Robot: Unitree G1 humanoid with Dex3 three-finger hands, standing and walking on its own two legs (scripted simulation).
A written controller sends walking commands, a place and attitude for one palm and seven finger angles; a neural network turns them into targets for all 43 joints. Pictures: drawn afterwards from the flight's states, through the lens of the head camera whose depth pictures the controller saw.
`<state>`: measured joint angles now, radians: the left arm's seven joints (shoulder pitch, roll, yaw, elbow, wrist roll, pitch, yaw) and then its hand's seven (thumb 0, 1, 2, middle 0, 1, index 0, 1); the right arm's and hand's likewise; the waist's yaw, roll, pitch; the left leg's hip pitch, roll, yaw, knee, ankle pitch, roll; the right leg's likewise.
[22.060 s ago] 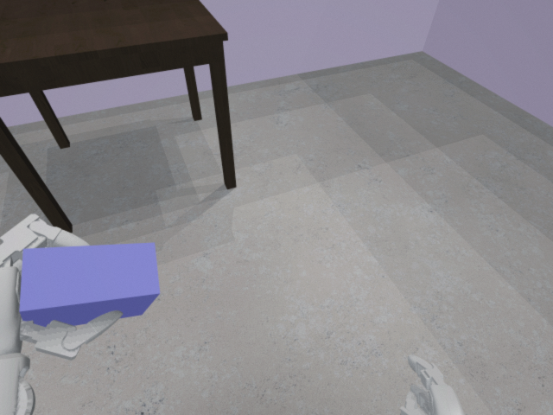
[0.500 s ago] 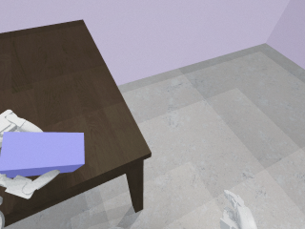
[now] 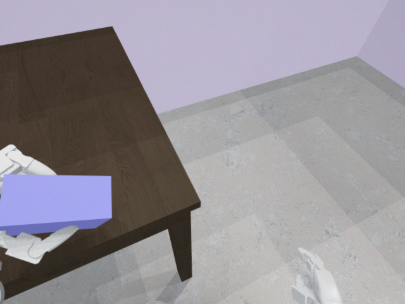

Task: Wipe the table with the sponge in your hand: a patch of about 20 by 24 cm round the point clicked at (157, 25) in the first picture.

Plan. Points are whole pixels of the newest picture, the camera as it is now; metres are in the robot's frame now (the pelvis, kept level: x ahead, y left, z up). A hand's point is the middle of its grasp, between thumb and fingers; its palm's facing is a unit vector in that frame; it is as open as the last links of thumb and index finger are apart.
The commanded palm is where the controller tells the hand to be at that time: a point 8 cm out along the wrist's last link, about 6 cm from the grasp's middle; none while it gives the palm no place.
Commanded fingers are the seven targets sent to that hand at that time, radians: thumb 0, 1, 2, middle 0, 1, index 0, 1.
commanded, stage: shuffle to correct the standing spot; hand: left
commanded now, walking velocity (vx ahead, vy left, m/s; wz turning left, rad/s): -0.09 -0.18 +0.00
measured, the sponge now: (73, 205) +0.23 +0.21 +0.14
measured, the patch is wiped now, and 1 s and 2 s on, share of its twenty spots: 0.00 0.00 0.00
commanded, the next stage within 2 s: come to a stop and stand still in 0.84 s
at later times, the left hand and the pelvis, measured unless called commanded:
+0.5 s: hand (37, 207) +0.21 +0.24 +0.17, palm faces +0.29 -0.84 -0.45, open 10.0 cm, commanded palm +0.16 +0.28 +0.19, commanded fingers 0.00 0.10 1.30 -1.20 -1.60 -1.20 -1.60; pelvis -0.01 +0.00 +0.00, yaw +0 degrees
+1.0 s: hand (36, 199) +0.22 +0.24 +0.17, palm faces +0.31 -0.82 -0.48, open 10.0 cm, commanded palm +0.16 +0.28 +0.19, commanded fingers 0.00 0.10 1.30 -1.20 -1.60 -1.20 -1.60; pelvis +0.00 +0.00 +0.00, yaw +0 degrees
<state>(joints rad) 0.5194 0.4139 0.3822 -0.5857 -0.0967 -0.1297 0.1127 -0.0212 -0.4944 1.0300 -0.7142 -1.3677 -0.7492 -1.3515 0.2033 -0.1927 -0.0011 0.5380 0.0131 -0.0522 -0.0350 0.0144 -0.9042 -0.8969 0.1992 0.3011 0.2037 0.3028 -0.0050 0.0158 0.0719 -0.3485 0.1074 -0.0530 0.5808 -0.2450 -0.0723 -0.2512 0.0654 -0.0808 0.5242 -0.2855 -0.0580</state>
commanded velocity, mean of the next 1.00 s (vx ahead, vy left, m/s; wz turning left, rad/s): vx -0.12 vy -0.17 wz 0.00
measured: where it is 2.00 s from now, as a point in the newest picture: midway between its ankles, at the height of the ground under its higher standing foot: outside the picture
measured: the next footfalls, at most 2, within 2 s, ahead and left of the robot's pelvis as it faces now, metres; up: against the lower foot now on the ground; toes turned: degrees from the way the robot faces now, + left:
none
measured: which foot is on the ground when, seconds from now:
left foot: down 0.00-1.00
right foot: down 0.00-1.00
